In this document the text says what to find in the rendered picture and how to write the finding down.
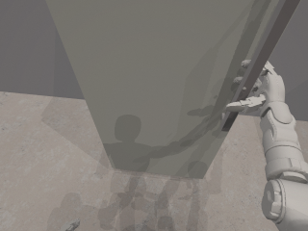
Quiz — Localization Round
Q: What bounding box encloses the handle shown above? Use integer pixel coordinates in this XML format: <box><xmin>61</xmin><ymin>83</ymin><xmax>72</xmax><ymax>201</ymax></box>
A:
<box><xmin>220</xmin><ymin>0</ymin><xmax>300</xmax><ymax>132</ymax></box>

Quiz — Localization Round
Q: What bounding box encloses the robot right upper arm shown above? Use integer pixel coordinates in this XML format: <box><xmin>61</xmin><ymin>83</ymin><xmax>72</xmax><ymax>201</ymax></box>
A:
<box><xmin>261</xmin><ymin>178</ymin><xmax>308</xmax><ymax>231</ymax></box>

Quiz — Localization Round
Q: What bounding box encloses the robot right hand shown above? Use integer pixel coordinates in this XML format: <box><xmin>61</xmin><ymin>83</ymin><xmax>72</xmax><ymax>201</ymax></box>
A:
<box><xmin>225</xmin><ymin>60</ymin><xmax>285</xmax><ymax>114</ymax></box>

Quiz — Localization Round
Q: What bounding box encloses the fridge door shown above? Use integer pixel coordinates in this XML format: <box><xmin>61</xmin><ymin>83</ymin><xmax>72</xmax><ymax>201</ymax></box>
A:
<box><xmin>45</xmin><ymin>0</ymin><xmax>301</xmax><ymax>179</ymax></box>

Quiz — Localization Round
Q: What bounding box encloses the right robot forearm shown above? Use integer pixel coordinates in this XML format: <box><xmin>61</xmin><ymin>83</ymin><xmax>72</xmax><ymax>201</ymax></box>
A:
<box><xmin>259</xmin><ymin>101</ymin><xmax>308</xmax><ymax>185</ymax></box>

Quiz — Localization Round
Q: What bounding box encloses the robot left hand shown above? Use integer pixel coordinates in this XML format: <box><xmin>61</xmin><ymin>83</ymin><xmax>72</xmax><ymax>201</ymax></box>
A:
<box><xmin>60</xmin><ymin>218</ymin><xmax>81</xmax><ymax>231</ymax></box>

